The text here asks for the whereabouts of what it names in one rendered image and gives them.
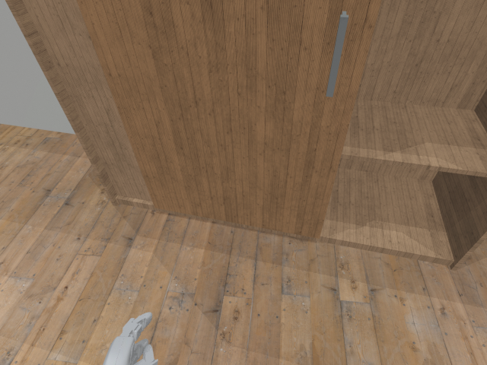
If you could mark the handle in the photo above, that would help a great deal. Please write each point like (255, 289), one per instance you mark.
(337, 53)

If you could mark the wardrobe door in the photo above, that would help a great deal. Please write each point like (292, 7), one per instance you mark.
(63, 31)
(224, 101)

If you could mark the robot left hand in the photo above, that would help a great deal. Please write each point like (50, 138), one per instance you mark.
(124, 350)

